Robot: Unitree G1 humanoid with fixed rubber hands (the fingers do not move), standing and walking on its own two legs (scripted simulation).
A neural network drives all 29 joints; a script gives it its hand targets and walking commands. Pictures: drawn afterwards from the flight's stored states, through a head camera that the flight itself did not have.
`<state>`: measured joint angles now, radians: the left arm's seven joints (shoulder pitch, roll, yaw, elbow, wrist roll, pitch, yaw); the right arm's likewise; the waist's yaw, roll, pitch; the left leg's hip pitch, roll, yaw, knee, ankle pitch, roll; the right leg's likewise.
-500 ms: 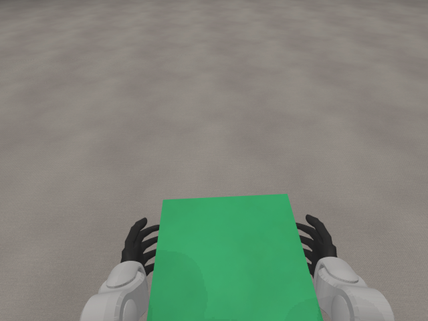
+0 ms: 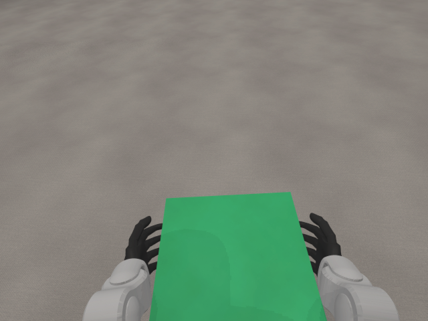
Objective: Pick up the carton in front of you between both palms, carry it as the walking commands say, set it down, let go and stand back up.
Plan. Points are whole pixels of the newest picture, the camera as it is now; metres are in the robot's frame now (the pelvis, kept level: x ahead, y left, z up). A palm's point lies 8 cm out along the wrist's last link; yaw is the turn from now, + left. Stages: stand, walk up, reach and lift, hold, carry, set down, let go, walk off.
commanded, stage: carry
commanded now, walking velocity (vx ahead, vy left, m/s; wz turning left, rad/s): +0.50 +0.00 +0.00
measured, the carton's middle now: (232, 284) +0.22 +0.00 +0.00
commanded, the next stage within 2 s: none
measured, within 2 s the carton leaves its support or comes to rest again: neither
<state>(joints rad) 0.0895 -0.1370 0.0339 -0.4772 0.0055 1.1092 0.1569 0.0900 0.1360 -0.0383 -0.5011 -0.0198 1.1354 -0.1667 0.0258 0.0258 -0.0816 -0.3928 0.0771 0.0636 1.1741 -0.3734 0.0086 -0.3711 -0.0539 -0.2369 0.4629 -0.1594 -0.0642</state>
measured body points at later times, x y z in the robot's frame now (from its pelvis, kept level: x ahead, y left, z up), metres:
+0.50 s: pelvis +0.32 +0.05 +0.01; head +0.33 +0.06 +0.46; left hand +0.58 +0.18 +0.07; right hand +0.54 -0.13 +0.08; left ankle +0.36 +0.13 -0.74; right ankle +0.21 -0.07 -0.64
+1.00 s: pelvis +0.65 -0.03 +0.01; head +0.66 -0.04 +0.46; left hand +0.88 +0.13 +0.07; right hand +0.89 -0.17 +0.06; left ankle +0.56 +0.11 -0.64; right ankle +0.68 -0.10 -0.74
